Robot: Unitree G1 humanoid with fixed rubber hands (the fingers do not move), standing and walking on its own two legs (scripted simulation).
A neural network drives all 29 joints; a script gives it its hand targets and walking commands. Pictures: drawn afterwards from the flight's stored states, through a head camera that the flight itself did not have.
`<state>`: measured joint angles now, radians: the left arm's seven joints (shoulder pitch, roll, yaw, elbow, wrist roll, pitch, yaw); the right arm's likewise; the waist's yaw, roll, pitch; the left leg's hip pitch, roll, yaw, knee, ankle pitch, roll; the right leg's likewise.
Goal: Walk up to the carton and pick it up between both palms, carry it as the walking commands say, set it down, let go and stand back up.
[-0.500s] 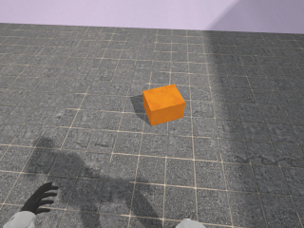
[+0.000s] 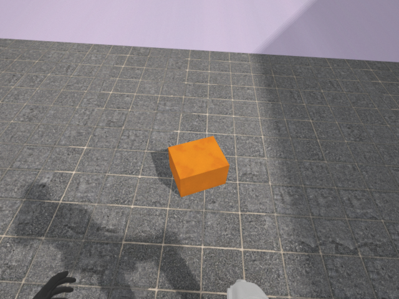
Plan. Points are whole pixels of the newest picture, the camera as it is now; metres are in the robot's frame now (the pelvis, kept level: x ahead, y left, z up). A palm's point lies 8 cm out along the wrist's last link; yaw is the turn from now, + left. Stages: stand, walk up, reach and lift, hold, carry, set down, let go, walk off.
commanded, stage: walk up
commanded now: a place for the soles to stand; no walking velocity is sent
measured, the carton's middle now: (197, 165) +0.90 +0.01 -0.67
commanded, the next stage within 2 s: none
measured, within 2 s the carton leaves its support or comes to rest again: neither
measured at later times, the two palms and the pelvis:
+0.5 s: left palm (80, 250) +0.23 +0.28 -0.09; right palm (365, 219) +0.31 -0.39 -0.07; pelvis +0.20 -0.06 -0.01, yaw +2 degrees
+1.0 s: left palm (122, 174) +0.41 +0.22 -0.06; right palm (364, 180) +0.45 -0.46 -0.10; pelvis +0.35 -0.13 +0.00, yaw +4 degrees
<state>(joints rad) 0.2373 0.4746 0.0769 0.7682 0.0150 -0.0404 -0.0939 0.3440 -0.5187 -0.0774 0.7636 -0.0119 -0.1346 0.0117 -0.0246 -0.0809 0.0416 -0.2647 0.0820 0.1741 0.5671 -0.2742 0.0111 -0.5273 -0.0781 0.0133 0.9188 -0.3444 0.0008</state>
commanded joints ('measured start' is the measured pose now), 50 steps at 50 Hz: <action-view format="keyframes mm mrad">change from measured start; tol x32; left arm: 1 -54 135 48 -60 2 -10 -20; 50 64 207 37 -37 -6 -63 92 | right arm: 1 18 -251 -68 -36 -1 -10 1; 50 8 -81 -6 17 -5 84 15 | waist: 1 -1 249 14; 8 169 -291 -112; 26 -100 308 -105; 50 32 -77 -35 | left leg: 1 -49 215 -178 -281 -90 197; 5 -121 198 -125 -172 -123 160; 9 -562 -16 -206 657 -212 36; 23 88 -63 -46 13 56 35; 26 424 385 -847 -299 -281 281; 37 -176 169 -243 -231 -262 190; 42 -582 -59 -220 615 -259 32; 50 -187 6 -161 280 -48 -1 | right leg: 1 47 -18 -32 -172 76 2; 6 364 67 -111 -350 79 -30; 9 564 -317 602 -690 -328 -229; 14 344 -181 165 -580 178 -246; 21 184 -163 75 -592 4 -227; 28 -266 17 97 271 -99 -21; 39 359 73 -116 -306 60 -21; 42 444 -353 679 -720 -496 -242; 50 212 -189 57 -467 551 -203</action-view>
